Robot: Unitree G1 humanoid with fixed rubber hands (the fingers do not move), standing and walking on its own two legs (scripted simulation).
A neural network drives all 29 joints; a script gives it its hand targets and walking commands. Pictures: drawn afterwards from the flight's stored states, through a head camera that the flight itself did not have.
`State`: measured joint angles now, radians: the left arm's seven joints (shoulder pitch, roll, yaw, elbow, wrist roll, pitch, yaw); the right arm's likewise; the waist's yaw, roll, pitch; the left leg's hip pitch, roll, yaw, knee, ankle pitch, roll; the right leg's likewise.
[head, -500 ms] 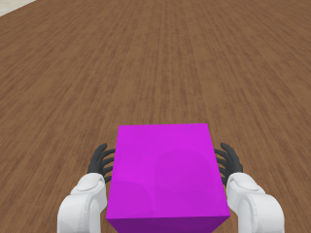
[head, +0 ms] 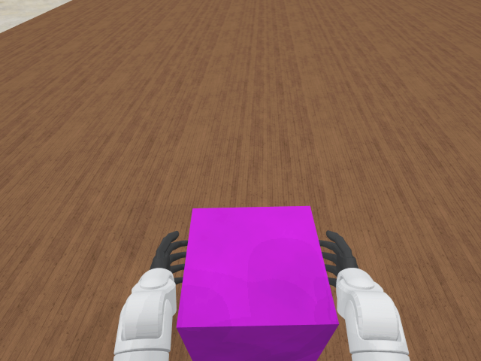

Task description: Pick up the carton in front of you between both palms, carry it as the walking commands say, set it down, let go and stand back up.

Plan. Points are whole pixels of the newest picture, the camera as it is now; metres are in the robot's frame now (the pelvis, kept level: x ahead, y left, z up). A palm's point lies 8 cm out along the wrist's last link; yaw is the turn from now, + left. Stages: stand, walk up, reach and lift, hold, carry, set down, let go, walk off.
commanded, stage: carry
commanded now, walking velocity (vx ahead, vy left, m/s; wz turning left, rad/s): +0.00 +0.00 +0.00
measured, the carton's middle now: (252, 292) +0.27 +0.00 -0.03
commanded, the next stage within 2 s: hold in 0.82 s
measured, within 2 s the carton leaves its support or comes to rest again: neither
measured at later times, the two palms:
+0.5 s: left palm (163, 283) +0.26 +0.15 +0.04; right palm (348, 282) +0.25 -0.15 +0.04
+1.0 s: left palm (168, 295) +0.24 +0.14 +0.04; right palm (361, 298) +0.23 -0.16 +0.04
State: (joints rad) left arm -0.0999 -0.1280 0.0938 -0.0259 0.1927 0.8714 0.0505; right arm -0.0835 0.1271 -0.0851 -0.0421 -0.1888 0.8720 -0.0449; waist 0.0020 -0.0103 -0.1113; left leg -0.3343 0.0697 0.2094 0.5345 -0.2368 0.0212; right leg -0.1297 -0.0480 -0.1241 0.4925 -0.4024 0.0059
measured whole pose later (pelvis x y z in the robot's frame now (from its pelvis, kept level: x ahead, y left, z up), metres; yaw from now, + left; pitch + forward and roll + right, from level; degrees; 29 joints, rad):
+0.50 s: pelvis -0.03 +0.00 +0.00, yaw +0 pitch +2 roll +0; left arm -0.18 -0.14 0.15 0.13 0.22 0.73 0.04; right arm -0.17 0.14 -0.15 0.12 -0.22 0.73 -0.02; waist 0.00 -0.01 -0.09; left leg -0.36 0.08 0.20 0.51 -0.18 0.02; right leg -0.17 -0.04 -0.13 0.51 -0.37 -0.01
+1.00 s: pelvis -0.04 +0.00 +0.01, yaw -3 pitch -5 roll +0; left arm -0.15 -0.13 0.14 0.09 0.23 0.72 0.04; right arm -0.17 0.14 -0.14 0.15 -0.22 0.68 0.00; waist 0.00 -0.03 0.05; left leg -0.17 0.02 0.03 0.35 -0.09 -0.01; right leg -0.01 0.01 -0.02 0.37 -0.28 -0.02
